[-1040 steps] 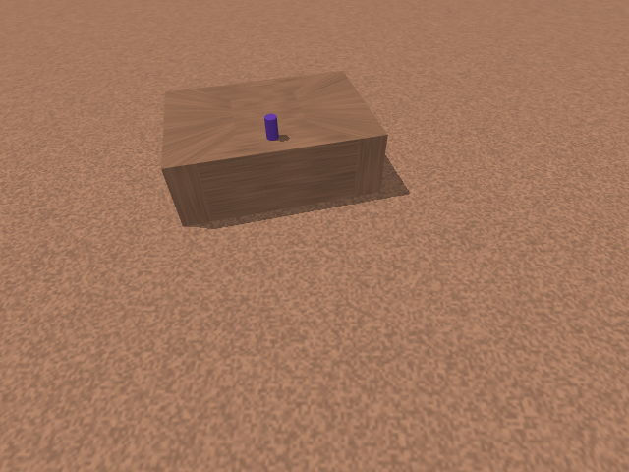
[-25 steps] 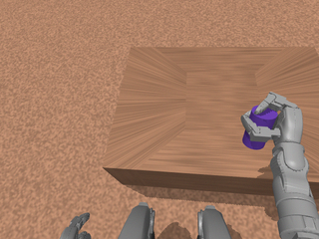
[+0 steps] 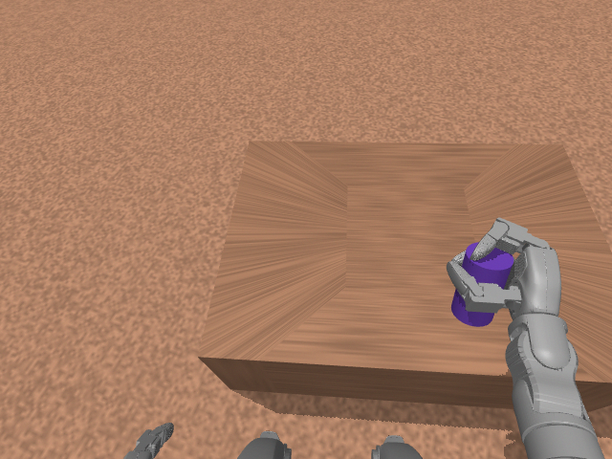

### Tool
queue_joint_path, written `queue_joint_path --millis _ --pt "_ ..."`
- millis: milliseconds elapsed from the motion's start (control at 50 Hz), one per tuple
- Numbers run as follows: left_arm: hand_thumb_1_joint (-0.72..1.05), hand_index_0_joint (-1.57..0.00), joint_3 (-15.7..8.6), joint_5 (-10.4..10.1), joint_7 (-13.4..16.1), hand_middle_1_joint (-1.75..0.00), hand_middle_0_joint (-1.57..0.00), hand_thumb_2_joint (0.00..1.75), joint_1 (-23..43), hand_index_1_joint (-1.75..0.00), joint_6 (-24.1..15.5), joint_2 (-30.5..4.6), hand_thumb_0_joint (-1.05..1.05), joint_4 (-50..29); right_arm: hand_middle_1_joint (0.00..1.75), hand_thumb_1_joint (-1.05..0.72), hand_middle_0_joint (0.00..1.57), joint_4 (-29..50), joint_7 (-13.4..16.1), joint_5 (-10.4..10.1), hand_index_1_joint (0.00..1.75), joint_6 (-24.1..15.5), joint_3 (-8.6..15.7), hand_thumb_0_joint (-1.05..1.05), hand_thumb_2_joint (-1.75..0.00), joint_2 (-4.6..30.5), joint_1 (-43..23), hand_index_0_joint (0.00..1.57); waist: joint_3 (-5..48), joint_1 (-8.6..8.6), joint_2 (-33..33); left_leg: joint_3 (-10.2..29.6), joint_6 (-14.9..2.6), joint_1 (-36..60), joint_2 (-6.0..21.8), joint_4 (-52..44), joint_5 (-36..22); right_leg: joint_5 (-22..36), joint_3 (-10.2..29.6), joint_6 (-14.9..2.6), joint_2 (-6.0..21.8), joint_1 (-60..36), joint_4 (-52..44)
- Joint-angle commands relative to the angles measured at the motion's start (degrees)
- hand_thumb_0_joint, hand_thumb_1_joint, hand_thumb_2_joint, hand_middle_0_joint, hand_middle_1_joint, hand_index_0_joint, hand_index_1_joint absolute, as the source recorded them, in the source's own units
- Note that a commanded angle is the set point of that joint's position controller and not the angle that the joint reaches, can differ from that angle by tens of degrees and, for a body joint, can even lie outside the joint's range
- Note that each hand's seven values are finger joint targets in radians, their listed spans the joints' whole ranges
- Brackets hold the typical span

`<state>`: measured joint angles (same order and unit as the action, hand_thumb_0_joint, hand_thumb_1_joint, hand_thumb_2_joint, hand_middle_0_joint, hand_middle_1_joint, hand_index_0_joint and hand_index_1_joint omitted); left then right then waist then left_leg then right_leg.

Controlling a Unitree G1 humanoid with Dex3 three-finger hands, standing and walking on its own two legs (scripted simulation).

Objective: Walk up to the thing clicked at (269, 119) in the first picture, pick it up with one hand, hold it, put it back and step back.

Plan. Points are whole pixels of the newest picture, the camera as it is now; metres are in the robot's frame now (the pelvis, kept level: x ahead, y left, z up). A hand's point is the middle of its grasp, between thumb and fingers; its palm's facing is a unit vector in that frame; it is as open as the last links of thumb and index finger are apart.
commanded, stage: lift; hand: right
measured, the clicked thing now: (480, 285) +0.36 -0.18 +0.01
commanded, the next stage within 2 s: hold in 0.48 s
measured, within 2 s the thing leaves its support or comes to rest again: neither
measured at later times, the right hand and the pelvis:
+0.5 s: hand (481, 265) +0.35 -0.16 +0.07, palm faces +0.10 +0.99 -0.01, open 5.7 cm; pelvis +0.01 +0.00 +0.02, yaw +0 degrees
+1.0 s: hand (491, 270) +0.34 -0.17 +0.08, palm faces +0.11 +0.99 +0.00, open 5.7 cm; pelvis +0.01 +0.00 +0.03, yaw +0 degrees
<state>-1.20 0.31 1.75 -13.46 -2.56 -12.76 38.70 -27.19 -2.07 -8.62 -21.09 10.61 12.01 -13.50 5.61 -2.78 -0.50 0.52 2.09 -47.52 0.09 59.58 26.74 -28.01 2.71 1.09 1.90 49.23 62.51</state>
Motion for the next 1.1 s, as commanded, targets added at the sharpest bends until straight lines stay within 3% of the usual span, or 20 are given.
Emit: queue_joint_path --millis 0,80,100,160,200,240,280,300,340,400,420,560,620,820,880,920,960,980,1040,1080 --pt "0.89 -0.19 -3.37 -0.04 0.56 -0.3 -0.19 0.9 -1.51 -0.3 -1.93 -9.01 0.0 -5.76 1.46 -0.46 1.41 15.0 -0.15 -0.88 1.46 -5.54 1.55 0.0 -1.33 7.43 -16.64 1.42 20.29 0.17 -2.95 -2.47 -2.95 11.78 -1.42 -8.8 -15.66 15.11 -1.17 -1.05 -0.68 -15.36 -11.18" --pt "0.9 -0.19 -3.07 -0.14 0.57 -0.3 -0.19 0.89 -0.91 -0.3 -1.99 -8.62 0.0 -6.11 1.46 -0.47 1.41 14.41 -0.49 -1.2 1.46 -5.73 1.57 0.0 -1.32 6.79 -14.8 1.42 18.75 0.66 -2.0 -2.44 -2.83 13.5 -1.38 -10.06 -15.83 15.26 -1.41 -1.16 -0.76 -16.06 -12.43" --pt "0.89 -0.19 -2.98 -0.19 0.64 -0.3 -0.19 0.9 -0.62 -0.3 -1.93 -8.52 0.0 -6.52 1.45 -0.47 1.4 16.86 -0.11 -1.14 1.45 -6.03 2.93 0.0 -1.32 8.75 -16.36 1.41 19.34 1.2 -2.48 -2.06 -2.8 14.41 -1.27 -10.71 -15.65 14.78 -1.72 -1.2 -0.81 -16.65 -12.63" --pt "0.9 -0.19 -2.97 -0.22 0.82 -0.3 -0.19 0.89 -0.45 -0.3 -2.04 -8.35 0.0 -6.26 1.43 -0.48 1.38 13.54 -0.54 -1.46 1.43 -5.56 0.71 0.0 -1.3 5.16 -13.69 1.39 16.65 0.06 0.48 -1.88 -2.41 14.98 -1.23 -11.83 -16.12 14.17 -2.0 -1.68 -0.94 -15.56 -12.86" --pt "0.9 -0.19 -2.74 -0.28 0.93 -0.3 -0.19 0.89 -0.88 -0.3 -1.96 -8.1 0.0 -6.41 1.44 -0.47 1.38 17.42 0.0 -1.19 1.44 -6.06 2.63 0.0 -1.3 8.41 -15.91 1.39 19.44 0.89 -1.29 -1.31 -2.44 17.2 -0.99 -12.16 -18.11 16.07 -2.49 -1.62 -1.13 -17.47 -12.85" --pt "0.9 -0.19 -3.0 -0.22 0.95 -0.3 -0.19 0.89 -0.6 -0.3 -1.91 -8.37 0.0 -6.0 1.44 -0.49 1.39 13.41 -0.59 -1.01 1.44 -5.49 0.34 0.0 -1.31 5.37 -12.36 1.4 16.27 0.43 -0.79 -1.45 -2.38 16.14 -1.06 -12.59 -17.55 15.71 -2.42 -1.59 -1.04 -17.21 -13.36" --pt "0.9 -0.19 -2.88 -0.29 0.96 -0.3 -0.19 0.89 -0.41 -0.3 -1.96 -8.34 0.0 -6.6 1.45 -0.5 1.4 19.83 -0.18 -1.26 1.45 -6.22 2.05 0.0 -1.32 8.17 -16.37 1.41 19.0 1.07 -2.02 -1.85 -2.65 16.85 -1.16 -12.15 -18.49 17.63 -1.9 -1.19 -0.74 -19.47 -14.27" --pt "0.9 -0.19 -3.08 -0.22 1.08 -0.3 -0.19 0.89 -0.76 -0.3 -1.73 -8.55 0.0 -5.91 1.45 -0.5 1.4 16.14 -0.11 -0.79 1.45 -5.93 2.26 0.0 -1.32 8.21 -14.55 1.41 18.67 0.98 -2.06 -1.47 -2.5 17.19 -1.04 -12.68 -19.21 18.07 -2.29 -1.31 -0.9 -20.04 -13.91" --pt "0.9 -0.2 -3.03 -0.29 1.01 -0.3 -0.19 0.89 -0.25 -0.3 -1.95 -8.4 0.0 -6.36 1.45 -0.5 1.4 16.72 -0.7 -1.39 1.45 -5.52 0.18 0.0 -1.32 5.43 -12.09 1.41 17.32 0.71 -0.64 -1.62 -2.43 18.03 -1.08 -13.22 -18.75 17.3 -2.19 -1.42 -0.93 -19.19 -14.48" --pt "0.89 -0.19 -2.72 -0.34 1.12 -0.3 -0.19 0.89 0.27 -0.3 -1.78 -8.28 0.0 -6.66 1.45 -0.49 1.4 19.34 -0.4 -1.21 1.45 -5.97 1.89 0.0 -1.32 8.41 -14.42 1.41 17.91 1.48 -2.45 -1.47 -2.54 19.05 -0.93 -13.63 -19.18 18.08 -2.35 -1.25 -0.99 -20.66 -15.24" --pt "0.89 -0.19 -2.96 -0.38 1.13 -0.3 -0.19 0.9 0.21 -0.3 -1.76 -8.46 0.0 -6.4 1.46 -0.51 1.41 16.64 -0.75 -1.2 1.46 -5.48 0.46 0.0 -1.32 6.3 -11.77 1.42 17.49 1.06 -1.36 -1.68 -2.5 18.35 -1.12 -13.59 -19.57 18.93 -2.12 -1.18 -0.77 -21.36 -15.36" --pt "0.89 -0.2 -2.95 -0.32 1.3 -0.3 -0.2 0.9 0.3 -0.3 -1.82 -8.2 0.0 -5.92 1.45 -0.5 1.4 15.47 -1.12 -1.44 1.45 -5.02 -0.62 0.0 -1.32 4.66 -10.99 1.41 16.33 0.53 0.0 -1.8 -2.24 19.31 -0.94 -14.49 -20.82 19.97 -2.24 -1.32 -0.87 -21.72 -15.98" --pt "0.89 -0.2 -2.63 -0.4 1.25 -0.3 -0.2 0.9 1.42 -0.31 -1.84 -8.23 0.0 -6.59 1.44 -0.49 1.4 17.22 -1.2 -1.47 1.44 -5.23 1.0 0.0 -1.3 6.58 -11.47 1.41 15.45 1.66 -1.47 -1.87 -2.39 19.46 -0.99 -14.9 -19.93 19.79 -2.11 -1.08 -0.79 -22.42 -16.72" --pt "0.89 -0.2 -2.31 -0.23 1.35 -0.31 -0.2 0.91 2.24 -0.31 -2.2 -7.68 0.0 -6.61 1.43 -0.5 1.4 17.36 -0.96 -1.41 1.43 -5.1 -0.69 0.0 -1.29 4.64 -9.06 1.4 14.73 1.42 -1.59 -2.0 -2.33 20.29 -0.99 -15.96 -19.18 18.93 -2.14 -1.0 -0.89 -23.24 -18.0" --pt "0.89 -0.2 -2.69 -0.19 1.44 -0.31 -0.2 0.91 2.27 -0.31 -2.19 -8.08 0.0 -6.68 1.44 -0.48 1.4 19.98 -0.59 -1.5 1.44 -5.5 1.19 0.0 -1.3 6.87 -11.1 1.4 15.73 1.99 -2.41 -1.93 -2.33 21.31 -0.92 -16.04 -20.09 19.89 -2.2 -1.01 -0.91 -24.19 -17.95" --pt "0.89 -0.2 -2.51 -0.25 1.54 -0.31 -0.2 0.91 2.13 -0.31 -2.22 -7.92 0.0 -6.49 1.44 -0.48 1.4 19.68 -0.68 -1.49 1.44 -5.2 -0.58 0.0 -1.31 5.26 -10.45 1.4 14.67 1.27 -1.8 -2.17 -2.34 20.63 -1.12 -16.3 -19.01 18.97 -1.99 -0.92 -0.74 -24.59 -18.73" --pt "0.89 -0.2 -2.93 -0.24 1.66 -0.31 -0.2 0.91 2.12 -0.31 -2.31 -7.96 0.0 -6.42 1.43 -0.48 1.39 21.36 -0.31 -1.57 1.43 -5.17 0.38 0.0 -1.3 6.23 -11.11 1.4 14.35 1.47 -0.73 -1.97 -2.22 21.58 -1.07 -17.18 -17.78 16.7 -2.2 -1.21 -0.89 -23.75 -18.89" --pt "0.89 -0.2 -2.43 -0.41 1.62 -0.31 -0.2 0.91 2.27 -0.31 -2.36 -7.62 0.0 -6.3 1.44 -0.48 1.4 16.02 -0.62 -1.49 1.44 -4.51 -0.42 0.0 -1.31 4.41 -7.17 1.4 13.3 1.26 1.27 -2.31 -2.09 21.05 -1.2 -17.22 -17.97 17.26 -1.99 -1.23 -0.69 -23.58 -19.1" --pt "0.89 -0.2 -2.73 -0.34 1.64 -0.31 -0.2 0.91 2.25 -0.31 -2.38 -8.27 0.0 -6.35 1.43 -0.48 1.4 21.18 -0.43 -1.39 1.43 -4.76 0.03 0.0 -1.3 6.41 -10.83 1.4 14.54 1.8 -3.23 -2.42 -2.42 21.1 -1.13 -16.82 -18.94 19.5 -1.78 -0.65 -0.6 -25.46 -19.52" --pt "0.89 -0.2 -2.69 -0.35 1.62 -0.31 -0.2 0.91 2.14 -0.31 -2.35 -8.05 0.0 -6.6 1.44 -0.48 1.4 20.02 -0.63 -1.39 1.44 -4.16 -1.6 0.0 -1.3 4.57 -9.43 1.41 13.39 1.23 -1.31 -2.46 -2.35 21.24 -1.23 -17.41 -18.31 18.37 -1.83 -0.83 -0.63 -24.75 -20.01"
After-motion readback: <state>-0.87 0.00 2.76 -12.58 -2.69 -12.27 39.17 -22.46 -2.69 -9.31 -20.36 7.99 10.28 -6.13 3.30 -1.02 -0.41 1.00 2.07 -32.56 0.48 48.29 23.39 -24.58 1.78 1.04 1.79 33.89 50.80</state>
